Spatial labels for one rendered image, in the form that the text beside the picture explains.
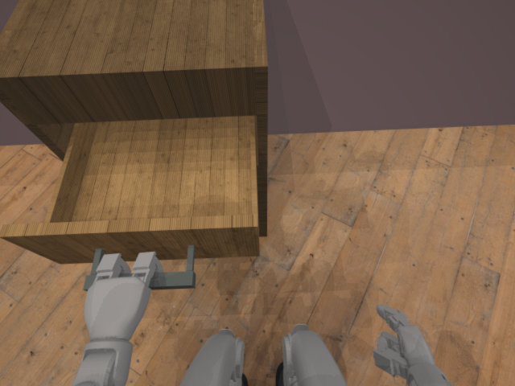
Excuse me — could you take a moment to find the robot right forearm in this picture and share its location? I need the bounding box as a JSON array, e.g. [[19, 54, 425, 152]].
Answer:
[[407, 363, 454, 386]]

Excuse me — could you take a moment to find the left robot thigh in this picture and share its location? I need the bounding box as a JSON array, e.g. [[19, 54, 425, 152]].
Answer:
[[179, 334, 245, 386]]

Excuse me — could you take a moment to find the robot left forearm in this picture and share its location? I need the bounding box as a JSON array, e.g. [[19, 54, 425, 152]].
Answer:
[[71, 339, 134, 386]]

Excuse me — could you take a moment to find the robot right shin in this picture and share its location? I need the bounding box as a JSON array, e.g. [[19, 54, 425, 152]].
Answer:
[[283, 324, 309, 386]]

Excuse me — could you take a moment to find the left robot hand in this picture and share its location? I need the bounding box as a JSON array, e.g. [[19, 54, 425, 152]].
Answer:
[[84, 252, 163, 341]]

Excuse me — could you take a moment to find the right robot hand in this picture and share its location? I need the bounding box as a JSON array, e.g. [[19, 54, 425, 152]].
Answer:
[[373, 304, 436, 380]]

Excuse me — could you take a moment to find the cabinet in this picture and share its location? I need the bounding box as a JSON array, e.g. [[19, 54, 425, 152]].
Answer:
[[0, 0, 268, 237]]

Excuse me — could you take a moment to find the drawer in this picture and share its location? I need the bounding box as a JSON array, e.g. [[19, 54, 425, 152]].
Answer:
[[0, 116, 260, 264]]

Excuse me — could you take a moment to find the handle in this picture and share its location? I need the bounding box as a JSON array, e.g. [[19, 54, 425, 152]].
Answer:
[[83, 245, 196, 291]]

